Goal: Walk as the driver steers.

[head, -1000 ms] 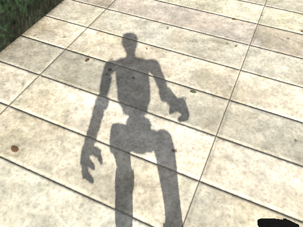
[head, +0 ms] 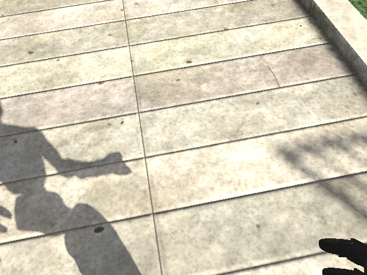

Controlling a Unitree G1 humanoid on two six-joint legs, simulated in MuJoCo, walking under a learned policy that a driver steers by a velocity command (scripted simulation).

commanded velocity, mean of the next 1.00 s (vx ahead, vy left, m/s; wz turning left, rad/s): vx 0.34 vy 0.00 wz -0.01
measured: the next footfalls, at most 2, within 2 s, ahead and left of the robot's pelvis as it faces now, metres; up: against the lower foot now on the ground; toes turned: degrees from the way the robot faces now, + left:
left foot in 0.08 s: +0.23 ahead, +0.13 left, +0.00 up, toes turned -7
right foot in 0.56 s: +0.44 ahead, -0.17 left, +0.00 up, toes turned -10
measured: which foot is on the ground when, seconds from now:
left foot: up 0.00-0.06, down 0.08-0.56, up 0.58-1.00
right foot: down 0.00-0.08, up 0.10-0.54, down 0.56-1.00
